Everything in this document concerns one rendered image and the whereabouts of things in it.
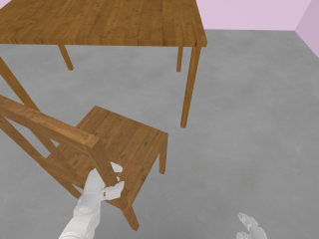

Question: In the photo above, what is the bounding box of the table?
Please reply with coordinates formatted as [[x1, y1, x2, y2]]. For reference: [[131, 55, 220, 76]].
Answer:
[[0, 0, 207, 128]]

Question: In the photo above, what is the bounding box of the right robot hand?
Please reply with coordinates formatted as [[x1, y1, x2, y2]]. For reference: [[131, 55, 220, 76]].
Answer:
[[235, 213, 267, 239]]

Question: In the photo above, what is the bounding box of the chair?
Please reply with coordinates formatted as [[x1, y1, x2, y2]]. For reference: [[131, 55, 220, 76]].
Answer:
[[0, 95, 168, 231]]

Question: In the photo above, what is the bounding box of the left robot hand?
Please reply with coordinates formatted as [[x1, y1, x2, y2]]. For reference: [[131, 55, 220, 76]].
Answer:
[[83, 162, 125, 201]]

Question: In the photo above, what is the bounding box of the robot left forearm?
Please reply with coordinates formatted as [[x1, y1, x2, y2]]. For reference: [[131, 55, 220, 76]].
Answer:
[[59, 193, 101, 239]]

